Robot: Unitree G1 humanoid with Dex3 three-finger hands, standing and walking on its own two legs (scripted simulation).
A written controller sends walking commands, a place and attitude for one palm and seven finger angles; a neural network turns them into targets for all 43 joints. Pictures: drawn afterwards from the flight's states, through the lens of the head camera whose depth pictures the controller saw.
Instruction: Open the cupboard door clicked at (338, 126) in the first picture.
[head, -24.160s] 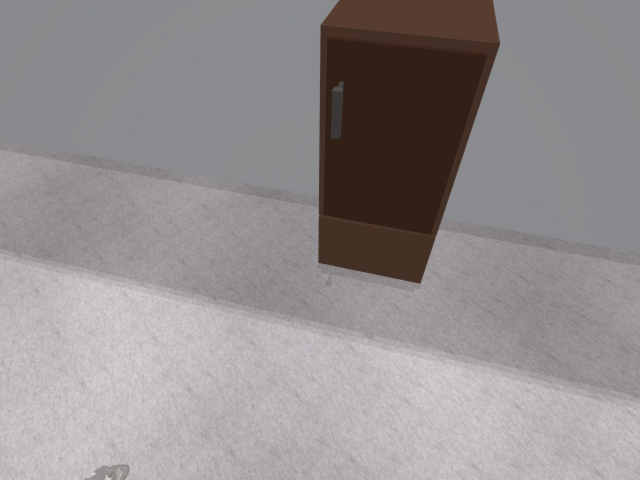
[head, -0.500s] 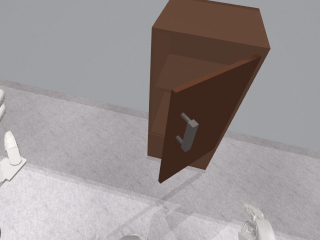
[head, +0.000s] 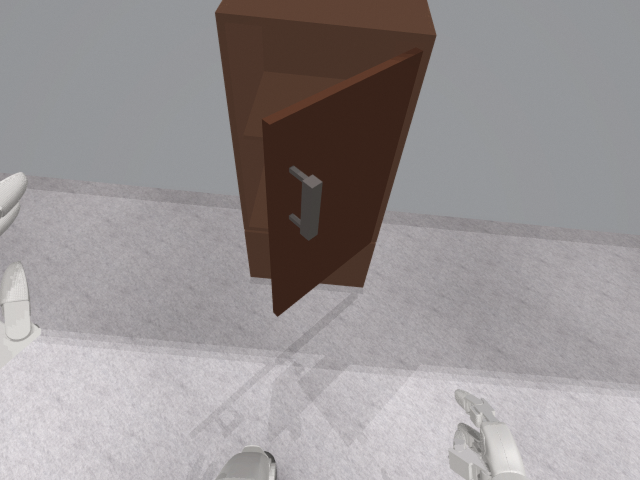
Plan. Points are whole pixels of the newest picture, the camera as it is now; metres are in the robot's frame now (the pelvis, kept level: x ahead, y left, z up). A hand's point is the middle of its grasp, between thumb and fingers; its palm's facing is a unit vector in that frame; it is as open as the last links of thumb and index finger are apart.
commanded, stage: stop stepping back and stand still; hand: left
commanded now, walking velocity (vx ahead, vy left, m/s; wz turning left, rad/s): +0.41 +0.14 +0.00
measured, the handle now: (302, 203) +0.57 +0.06 -0.03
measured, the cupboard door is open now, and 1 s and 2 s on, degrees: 48 48 48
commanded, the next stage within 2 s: let the arm hang, fingers relaxed in 0.56 s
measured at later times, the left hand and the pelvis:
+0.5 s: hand out of the picture +0.15 +0.25 +0.19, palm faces +0.42 -0.74 -0.52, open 7.4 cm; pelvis -0.03 -0.01 +0.01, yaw -1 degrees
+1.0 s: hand out of the picture -0.07 +0.18 -0.18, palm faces +0.05 -0.99 -0.14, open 7.1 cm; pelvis -0.09 +0.00 +0.00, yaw +3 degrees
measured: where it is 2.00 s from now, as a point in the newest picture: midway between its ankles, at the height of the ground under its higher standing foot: outside the picture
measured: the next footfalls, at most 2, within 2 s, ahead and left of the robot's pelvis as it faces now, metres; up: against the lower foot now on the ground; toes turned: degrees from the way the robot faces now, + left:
left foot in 0.10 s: +0.04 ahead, +0.10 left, +0.00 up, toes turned -1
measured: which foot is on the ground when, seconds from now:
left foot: up 0.00-0.08, down 0.10-1.00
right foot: down 0.00-1.00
